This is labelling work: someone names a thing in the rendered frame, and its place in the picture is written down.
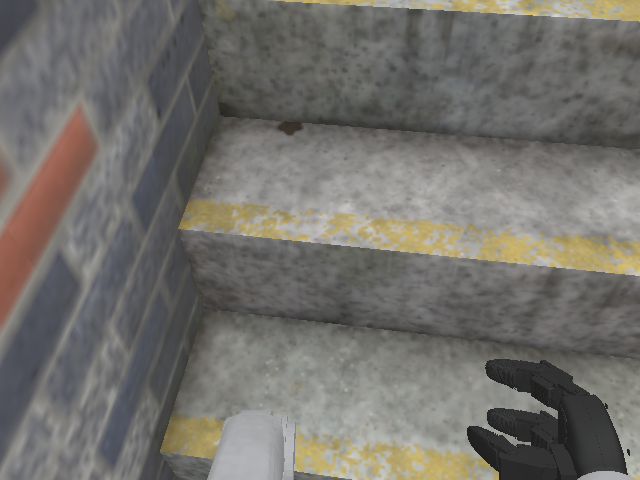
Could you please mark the robot left shin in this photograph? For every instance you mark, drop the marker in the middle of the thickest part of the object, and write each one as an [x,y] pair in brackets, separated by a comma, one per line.
[225,422]

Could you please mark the robot right hand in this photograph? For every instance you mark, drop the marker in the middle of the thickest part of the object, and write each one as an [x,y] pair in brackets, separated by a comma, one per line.
[582,440]

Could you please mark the left robot thigh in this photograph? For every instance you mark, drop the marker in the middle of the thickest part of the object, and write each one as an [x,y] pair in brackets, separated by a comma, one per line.
[255,445]

